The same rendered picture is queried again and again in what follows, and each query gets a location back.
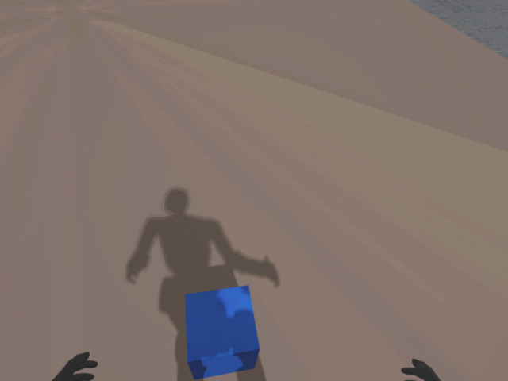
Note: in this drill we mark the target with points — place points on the carton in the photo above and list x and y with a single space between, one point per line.
221 332

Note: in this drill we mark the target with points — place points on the right robot hand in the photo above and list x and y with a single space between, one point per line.
422 371

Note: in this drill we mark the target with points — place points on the left robot hand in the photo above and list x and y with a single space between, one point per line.
77 363

